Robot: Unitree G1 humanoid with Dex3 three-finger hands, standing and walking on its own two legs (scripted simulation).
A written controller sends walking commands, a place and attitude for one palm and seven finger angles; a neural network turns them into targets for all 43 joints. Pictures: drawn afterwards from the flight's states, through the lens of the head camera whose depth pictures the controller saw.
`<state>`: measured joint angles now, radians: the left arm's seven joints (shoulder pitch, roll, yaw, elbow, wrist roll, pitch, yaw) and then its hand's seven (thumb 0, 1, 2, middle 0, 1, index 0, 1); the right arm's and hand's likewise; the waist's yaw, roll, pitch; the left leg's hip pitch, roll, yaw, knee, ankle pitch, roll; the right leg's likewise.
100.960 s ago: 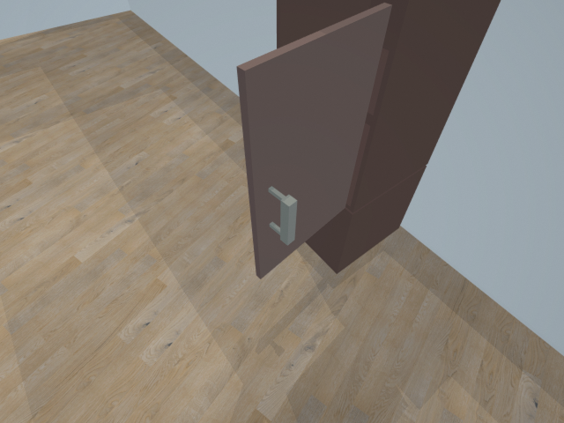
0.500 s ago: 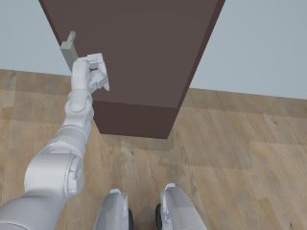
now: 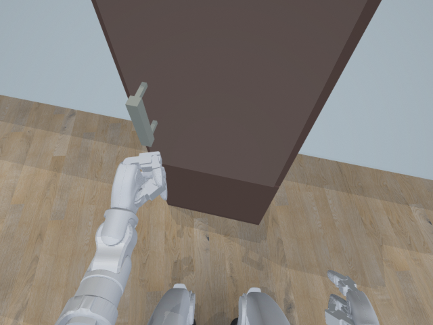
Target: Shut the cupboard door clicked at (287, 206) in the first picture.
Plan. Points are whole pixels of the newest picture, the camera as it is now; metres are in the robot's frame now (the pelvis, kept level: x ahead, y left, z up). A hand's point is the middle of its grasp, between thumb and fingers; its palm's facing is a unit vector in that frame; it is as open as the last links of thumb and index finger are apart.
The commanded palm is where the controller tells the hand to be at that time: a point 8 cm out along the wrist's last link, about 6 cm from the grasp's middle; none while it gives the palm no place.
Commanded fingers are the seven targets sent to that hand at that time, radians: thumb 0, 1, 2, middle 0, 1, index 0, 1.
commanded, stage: draw the hand back to the body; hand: left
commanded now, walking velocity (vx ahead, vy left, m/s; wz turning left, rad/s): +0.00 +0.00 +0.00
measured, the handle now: (145, 115) +0.52 +0.17 +0.02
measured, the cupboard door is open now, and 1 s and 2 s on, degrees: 0 0 0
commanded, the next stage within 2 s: step back with the hand held close in 1.68 s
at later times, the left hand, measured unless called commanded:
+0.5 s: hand (117, 192) +0.30 +0.16 +0.11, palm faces -0.07 -1.00 -0.04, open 3.1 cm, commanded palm +0.28 +0.22 +0.11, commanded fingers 0.00 0.90 0.90 -1.27 -1.47 -1.27 -1.47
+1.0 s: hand out of the picture +0.25 +0.25 +0.20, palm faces +0.28 -0.91 -0.31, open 3.9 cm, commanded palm +0.21 +0.29 +0.22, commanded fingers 0.00 0.90 0.90 -0.58 -0.72 -0.58 -0.72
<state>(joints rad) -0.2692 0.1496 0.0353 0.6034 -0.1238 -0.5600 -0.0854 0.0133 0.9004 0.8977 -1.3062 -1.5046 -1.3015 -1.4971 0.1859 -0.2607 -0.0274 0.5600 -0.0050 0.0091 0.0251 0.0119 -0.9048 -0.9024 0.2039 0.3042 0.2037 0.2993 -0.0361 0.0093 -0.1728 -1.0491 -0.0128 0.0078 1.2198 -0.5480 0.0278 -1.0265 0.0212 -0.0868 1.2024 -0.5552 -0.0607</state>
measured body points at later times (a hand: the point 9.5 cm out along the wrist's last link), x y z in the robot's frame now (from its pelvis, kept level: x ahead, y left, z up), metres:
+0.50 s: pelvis +0.00 +0.01 +0.05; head +0.05 -0.01 +0.49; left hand +0.30 +0.21 +0.11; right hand +0.13 -0.23 -0.06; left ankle +0.01 +0.10 -0.63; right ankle +0.01 -0.09 -0.63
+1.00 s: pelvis +0.03 +0.03 +0.10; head +0.01 +0.01 +0.55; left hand +0.23 +0.29 +0.21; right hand +0.23 -0.17 +0.02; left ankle +0.01 +0.10 -0.63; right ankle +0.01 -0.09 -0.63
